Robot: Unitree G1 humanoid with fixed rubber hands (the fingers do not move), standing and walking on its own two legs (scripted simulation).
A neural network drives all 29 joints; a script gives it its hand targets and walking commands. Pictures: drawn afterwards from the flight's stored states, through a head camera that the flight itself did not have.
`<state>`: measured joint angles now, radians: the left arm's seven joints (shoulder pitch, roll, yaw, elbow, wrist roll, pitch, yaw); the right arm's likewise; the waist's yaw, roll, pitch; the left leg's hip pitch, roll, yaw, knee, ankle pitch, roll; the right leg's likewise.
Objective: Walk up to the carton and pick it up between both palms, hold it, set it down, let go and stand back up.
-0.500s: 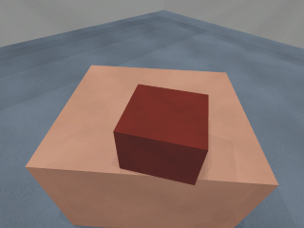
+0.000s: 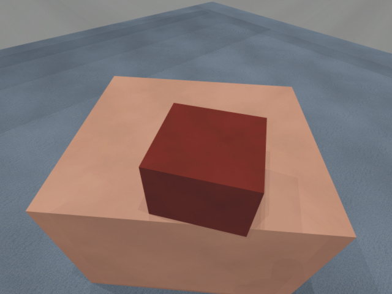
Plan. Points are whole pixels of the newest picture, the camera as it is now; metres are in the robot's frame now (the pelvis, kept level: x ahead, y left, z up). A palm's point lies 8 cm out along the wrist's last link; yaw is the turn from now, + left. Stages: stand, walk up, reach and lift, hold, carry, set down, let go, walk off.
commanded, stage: stand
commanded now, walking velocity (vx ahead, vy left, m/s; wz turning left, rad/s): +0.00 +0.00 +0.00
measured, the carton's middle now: (207, 165) +0.47 -0.04 -0.02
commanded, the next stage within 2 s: none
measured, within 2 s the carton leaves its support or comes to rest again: neither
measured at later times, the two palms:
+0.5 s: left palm out of the picture -0.02 +0.21 -0.15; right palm out of the picture -0.01 -0.22 -0.15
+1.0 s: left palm out of the picture -0.01 +0.21 -0.15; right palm out of the picture +0.01 -0.22 -0.15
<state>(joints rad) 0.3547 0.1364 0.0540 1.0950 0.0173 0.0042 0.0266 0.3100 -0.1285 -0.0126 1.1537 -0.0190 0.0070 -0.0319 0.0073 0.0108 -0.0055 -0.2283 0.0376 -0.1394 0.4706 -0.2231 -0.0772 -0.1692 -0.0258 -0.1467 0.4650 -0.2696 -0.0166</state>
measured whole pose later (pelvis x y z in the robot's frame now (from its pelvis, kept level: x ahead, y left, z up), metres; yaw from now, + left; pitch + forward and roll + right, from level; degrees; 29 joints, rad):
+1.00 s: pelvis +0.02 -0.01 +0.00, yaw +0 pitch -1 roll -1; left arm 0.31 0.13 0.06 1.11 0.02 0.01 0.04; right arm 0.26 -0.12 -0.02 1.16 -0.02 0.02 -0.05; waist 0.01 0.02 0.04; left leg -0.22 0.06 -0.15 0.51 -0.27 -0.09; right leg -0.16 0.00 -0.15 0.49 -0.31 -0.03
